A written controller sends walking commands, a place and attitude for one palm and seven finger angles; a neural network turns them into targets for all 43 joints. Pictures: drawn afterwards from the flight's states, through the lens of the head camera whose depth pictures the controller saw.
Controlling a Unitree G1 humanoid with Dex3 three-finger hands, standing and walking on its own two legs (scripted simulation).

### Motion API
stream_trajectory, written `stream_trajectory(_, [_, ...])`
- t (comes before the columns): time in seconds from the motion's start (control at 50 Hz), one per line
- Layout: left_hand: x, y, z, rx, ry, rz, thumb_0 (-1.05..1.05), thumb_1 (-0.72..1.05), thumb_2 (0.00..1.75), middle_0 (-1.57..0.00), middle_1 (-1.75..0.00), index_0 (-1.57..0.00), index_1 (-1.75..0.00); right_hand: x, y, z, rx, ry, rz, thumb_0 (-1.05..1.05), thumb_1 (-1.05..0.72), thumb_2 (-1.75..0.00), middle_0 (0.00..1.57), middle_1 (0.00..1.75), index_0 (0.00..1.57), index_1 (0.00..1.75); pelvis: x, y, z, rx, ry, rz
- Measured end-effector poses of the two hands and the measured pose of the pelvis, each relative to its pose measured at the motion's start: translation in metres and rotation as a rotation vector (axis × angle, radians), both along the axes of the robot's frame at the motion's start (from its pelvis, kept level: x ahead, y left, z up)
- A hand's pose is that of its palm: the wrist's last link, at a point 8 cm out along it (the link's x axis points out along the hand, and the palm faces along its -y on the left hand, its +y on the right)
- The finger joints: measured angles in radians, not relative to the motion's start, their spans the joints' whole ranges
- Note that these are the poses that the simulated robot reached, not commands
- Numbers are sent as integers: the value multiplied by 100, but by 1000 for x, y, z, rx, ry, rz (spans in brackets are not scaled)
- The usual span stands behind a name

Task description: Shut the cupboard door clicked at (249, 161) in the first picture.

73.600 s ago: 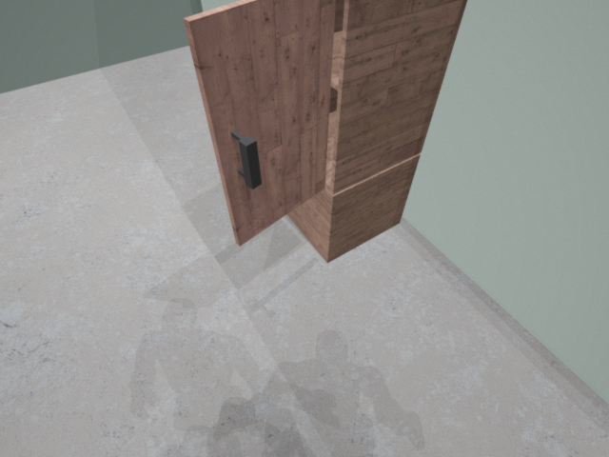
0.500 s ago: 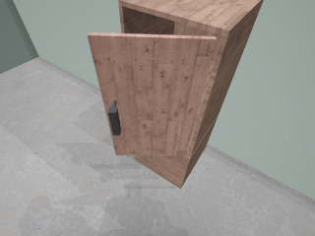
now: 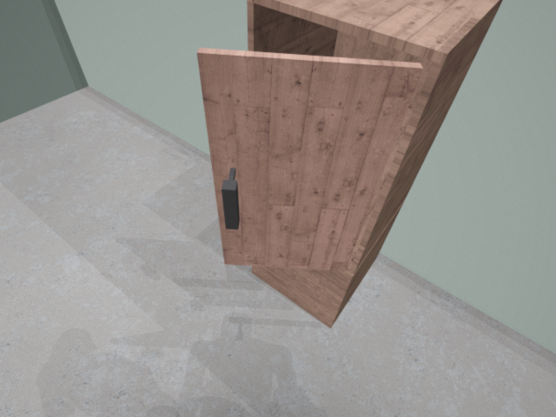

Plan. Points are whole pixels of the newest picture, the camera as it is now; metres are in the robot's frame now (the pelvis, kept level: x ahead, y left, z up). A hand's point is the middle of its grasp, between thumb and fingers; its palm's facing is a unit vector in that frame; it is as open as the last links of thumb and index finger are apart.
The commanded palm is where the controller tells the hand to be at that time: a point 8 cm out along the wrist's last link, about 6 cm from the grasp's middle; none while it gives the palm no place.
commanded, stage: come to a stop and stand still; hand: left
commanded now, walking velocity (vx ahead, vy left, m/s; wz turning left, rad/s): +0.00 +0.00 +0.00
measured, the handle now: (232, 198) +0.53 +0.13 -0.04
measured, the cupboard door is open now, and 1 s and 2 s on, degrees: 34 34 34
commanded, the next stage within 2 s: look again from close up in 0.54 s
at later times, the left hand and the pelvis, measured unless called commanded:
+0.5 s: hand out of the picture +0.03 +0.16 -0.18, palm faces +0.00 -0.99 -0.15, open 7.3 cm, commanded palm none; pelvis +0.03 +0.00 +0.00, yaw -1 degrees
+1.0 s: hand out of the picture +0.02 +0.16 -0.18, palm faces +0.00 -0.99 -0.15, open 7.4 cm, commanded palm none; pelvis +0.04 +0.00 +0.00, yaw -1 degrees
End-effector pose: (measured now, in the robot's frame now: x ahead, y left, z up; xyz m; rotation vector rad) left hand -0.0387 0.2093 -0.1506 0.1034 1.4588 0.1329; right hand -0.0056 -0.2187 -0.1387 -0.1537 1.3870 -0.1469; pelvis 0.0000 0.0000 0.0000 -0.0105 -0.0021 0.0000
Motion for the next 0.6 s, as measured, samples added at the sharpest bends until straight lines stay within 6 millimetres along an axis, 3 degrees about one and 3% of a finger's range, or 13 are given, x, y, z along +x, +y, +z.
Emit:
stream_trajectory(0.14, [4, -6, 0, -15, 14, -2, 0, 91, 90, -20, -30, -20, -30, 17, -6, 3, -18, -20, 4, 1, -92, -89, 20, 29, 20, 30, 7, 0, 2, 2, 1, -4])
stream_trajectory(0.3, [29, -8, -2, -21, -23, -18, 0, 91, 90, -20, -30, -20, -30, 31, -10, 6, -31, -34, 4, 1, -92, -89, 20, 29, 20, 30, 16, -2, 3, 2, -2, -8])
stream_trajectory(0.44, [54, -5, -1, -10, -65, -34, 0, 91, 90, -20, -30, -20, -30, 35, -10, 6, -30, -30, 0, 1, -93, -89, 20, 29, 20, 30, 23, -3, 3, 3, -6, -11])
stream_trajectory(0.6, [67, 3, 1, 9, -76, -42, 0, 92, 90, -20, -30, -20, -30, 34, -7, 5, -22, -13, -6, 1, -92, -89, 20, 29, 20, 30, 28, -2, 4, 5, -8, -14])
